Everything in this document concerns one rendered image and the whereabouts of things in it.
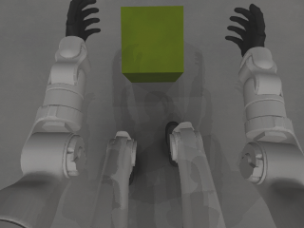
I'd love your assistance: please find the robot right shin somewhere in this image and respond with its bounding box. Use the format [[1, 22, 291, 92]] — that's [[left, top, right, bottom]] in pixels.
[[173, 122, 203, 145]]

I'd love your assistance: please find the robot left shin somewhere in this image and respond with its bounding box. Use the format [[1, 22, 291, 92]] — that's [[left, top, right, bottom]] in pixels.
[[106, 131, 133, 178]]

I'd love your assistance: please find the right robot forearm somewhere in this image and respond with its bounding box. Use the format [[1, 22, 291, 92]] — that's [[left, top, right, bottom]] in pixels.
[[238, 47, 304, 156]]

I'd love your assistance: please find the robot right upper arm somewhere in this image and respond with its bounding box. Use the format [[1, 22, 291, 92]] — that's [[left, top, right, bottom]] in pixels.
[[239, 141, 304, 228]]

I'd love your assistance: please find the left robot hand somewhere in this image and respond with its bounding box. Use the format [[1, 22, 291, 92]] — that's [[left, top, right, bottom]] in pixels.
[[66, 0, 101, 41]]

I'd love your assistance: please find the robot left upper arm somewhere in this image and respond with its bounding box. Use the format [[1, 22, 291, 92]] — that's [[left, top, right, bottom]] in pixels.
[[0, 132, 86, 228]]

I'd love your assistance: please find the left robot forearm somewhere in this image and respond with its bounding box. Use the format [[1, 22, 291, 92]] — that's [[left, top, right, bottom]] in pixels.
[[20, 35, 91, 173]]

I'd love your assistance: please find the carton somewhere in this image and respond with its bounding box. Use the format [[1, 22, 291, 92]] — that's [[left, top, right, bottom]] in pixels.
[[121, 6, 184, 83]]

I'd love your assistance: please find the robot shin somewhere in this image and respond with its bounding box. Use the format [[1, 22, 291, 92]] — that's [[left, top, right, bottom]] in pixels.
[[106, 131, 133, 178], [173, 122, 203, 145]]

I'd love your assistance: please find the right robot hand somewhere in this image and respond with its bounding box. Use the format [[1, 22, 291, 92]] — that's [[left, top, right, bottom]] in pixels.
[[225, 4, 266, 57]]

